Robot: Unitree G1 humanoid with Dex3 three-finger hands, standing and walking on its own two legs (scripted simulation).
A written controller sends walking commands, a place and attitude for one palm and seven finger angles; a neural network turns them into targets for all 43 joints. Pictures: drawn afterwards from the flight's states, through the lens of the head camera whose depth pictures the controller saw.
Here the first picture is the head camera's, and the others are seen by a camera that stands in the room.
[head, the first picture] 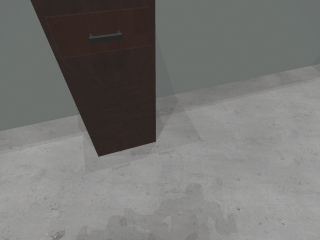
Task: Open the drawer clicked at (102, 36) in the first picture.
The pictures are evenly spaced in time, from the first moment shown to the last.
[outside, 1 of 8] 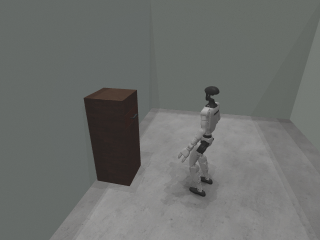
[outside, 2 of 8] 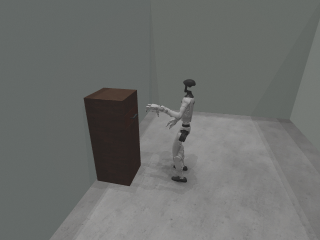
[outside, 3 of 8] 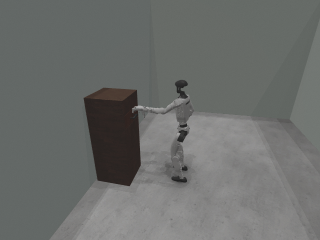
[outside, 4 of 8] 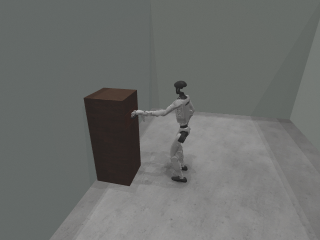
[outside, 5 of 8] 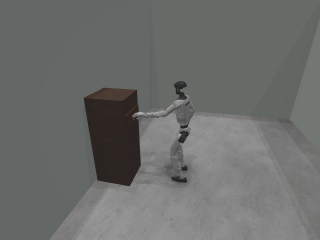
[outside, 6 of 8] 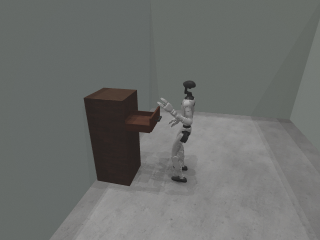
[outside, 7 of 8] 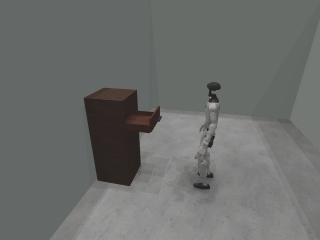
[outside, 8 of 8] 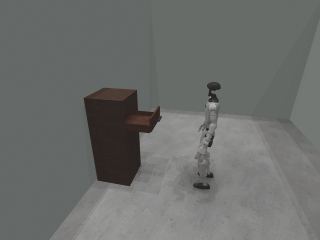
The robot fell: no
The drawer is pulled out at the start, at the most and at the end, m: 0.00 0.30 0.30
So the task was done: yes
